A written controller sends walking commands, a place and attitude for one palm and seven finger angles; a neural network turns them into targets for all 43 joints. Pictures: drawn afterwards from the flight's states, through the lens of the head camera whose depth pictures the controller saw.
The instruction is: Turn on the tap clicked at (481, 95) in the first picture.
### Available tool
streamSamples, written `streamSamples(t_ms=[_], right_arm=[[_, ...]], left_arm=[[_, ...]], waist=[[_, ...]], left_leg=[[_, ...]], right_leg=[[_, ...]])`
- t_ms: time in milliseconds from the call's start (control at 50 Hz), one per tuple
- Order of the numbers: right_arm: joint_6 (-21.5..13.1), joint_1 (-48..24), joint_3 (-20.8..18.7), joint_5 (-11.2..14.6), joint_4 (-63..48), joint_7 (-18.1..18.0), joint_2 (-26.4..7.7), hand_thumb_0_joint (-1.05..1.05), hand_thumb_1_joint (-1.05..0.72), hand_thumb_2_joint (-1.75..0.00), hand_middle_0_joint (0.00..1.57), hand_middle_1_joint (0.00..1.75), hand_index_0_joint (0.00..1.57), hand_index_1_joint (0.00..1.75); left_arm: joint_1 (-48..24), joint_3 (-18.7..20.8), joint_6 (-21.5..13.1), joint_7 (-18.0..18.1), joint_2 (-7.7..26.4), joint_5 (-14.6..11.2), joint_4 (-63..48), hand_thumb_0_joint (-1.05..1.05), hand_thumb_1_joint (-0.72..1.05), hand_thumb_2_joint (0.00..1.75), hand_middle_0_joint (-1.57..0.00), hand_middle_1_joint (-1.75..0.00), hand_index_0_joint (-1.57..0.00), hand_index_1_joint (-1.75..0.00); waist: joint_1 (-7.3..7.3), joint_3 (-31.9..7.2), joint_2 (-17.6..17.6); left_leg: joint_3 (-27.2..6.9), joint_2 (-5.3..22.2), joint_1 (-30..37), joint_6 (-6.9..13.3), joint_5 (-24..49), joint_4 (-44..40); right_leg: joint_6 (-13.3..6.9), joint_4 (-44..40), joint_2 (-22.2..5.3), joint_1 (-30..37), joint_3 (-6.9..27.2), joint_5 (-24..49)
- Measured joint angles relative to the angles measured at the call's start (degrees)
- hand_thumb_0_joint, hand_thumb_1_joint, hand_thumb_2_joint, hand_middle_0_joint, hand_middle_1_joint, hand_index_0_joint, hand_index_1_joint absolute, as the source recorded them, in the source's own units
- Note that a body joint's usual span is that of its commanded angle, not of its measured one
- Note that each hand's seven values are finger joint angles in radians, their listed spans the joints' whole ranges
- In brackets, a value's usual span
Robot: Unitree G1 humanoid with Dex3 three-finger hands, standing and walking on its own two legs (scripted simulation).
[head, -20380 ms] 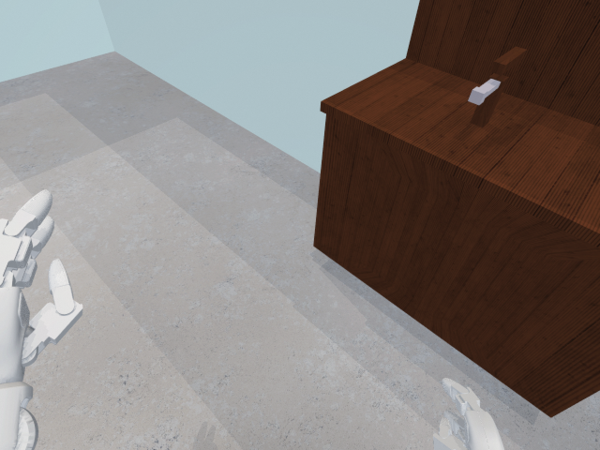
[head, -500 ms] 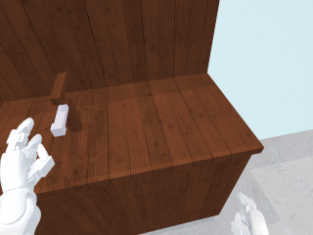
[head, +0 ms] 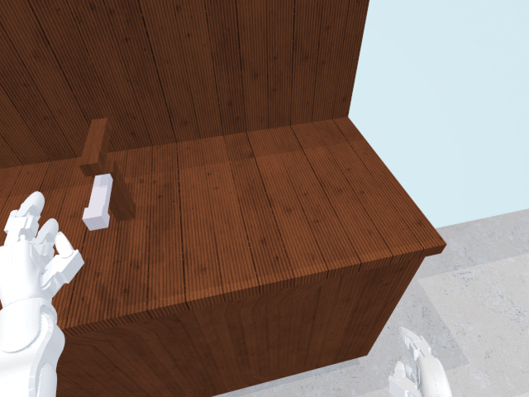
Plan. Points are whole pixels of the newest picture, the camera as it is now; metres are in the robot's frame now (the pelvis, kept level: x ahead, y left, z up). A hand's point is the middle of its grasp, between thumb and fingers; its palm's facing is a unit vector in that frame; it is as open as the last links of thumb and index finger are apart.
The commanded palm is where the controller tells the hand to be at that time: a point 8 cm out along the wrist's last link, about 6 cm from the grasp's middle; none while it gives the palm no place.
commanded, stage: reach beside the lever's end, fingers flat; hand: left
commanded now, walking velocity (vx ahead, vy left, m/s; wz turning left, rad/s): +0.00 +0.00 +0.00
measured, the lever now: (96, 217) +0.34 +0.31 +0.10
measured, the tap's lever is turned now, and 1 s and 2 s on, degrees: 0 0 0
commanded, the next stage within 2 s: none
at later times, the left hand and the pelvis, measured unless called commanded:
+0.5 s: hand (72, 238) +0.29 +0.32 +0.11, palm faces +0.55 -0.83 -0.10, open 7.8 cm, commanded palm +0.24 +0.36 +0.10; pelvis +0.00 +0.00 +0.00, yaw +0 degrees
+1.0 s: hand (68, 240) +0.29 +0.33 +0.10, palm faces +0.55 -0.83 -0.10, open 7.8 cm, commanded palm +0.25 +0.37 +0.09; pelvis +0.00 +0.01 -0.01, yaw -1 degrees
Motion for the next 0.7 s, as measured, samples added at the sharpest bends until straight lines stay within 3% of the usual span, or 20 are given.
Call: streamSamples(t_ms=[360,580,700], right_arm=[[-0.76,0.65,-0.46,0.29,1.45,-0.76,-1.34,0.01,-0.9,-0.9,0.2,0.3,0.2,0.3],[0.71,2.54,-0.69,0.33,0.71,-0.13,-1.36,0.01,-0.9,-0.9,0.2,0.3,0.2,0.3],[0.69,3.42,-1.25,0.21,0.97,0.02,-2.08,0.01,-0.9,-0.9,0.2,0.3,0.2,0.3]], left_arm=[[-9.61,3.25,-5.54,-3.3,2.74,0.11,13.7,0.02,0.9,0.9,-0.16,-0.18,-0.16,-0.18],[-12.04,6.81,-7.05,-4.77,5.33,0.17,21.22,0.02,0.9,0.9,-0.16,-0.16,-0.16,-0.16],[-13.43,7.88,-9.87,-6.07,5.91,0.5,23.61,0.02,0.9,0.9,-0.15,-0.15,-0.16,-0.16]], waist=[[-0.77,0.76,-0.02],[-1.68,-0.41,-0.36],[-1.57,-0.06,-0.22]], left_leg=[[-0.48,0.01,-3.12,0.08,0.06,1.69],[-0.05,0.39,-4.59,0.09,-0.67,2.5],[-0.36,0.38,-5.97,0.2,-1.16,3.71]], right_leg=[[-0.02,1.07,0.0,-2.69,-0.54,0.23],[-0.02,1.63,0.37,-4.23,-0.1,-0.16],[0.05,2.2,0.38,-5.22,-0.43,-0.41]])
